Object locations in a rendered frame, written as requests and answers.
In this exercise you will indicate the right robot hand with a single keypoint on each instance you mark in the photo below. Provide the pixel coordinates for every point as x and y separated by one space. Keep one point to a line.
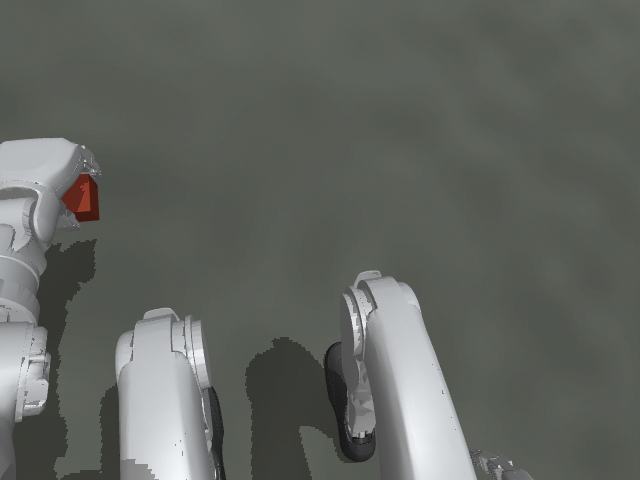
497 465

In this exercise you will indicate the left robot arm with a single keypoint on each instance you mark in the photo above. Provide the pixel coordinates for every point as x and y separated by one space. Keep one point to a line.
28 218

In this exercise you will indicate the left robot hand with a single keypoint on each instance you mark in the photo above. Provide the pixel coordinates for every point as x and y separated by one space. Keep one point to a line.
54 163

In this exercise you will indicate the small box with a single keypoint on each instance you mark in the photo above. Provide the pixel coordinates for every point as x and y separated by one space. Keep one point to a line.
82 199

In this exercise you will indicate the left robot foot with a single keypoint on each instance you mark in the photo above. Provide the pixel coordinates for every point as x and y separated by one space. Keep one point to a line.
218 433

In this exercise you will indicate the right robot foot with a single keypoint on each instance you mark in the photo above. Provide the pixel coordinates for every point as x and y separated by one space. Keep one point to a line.
355 449

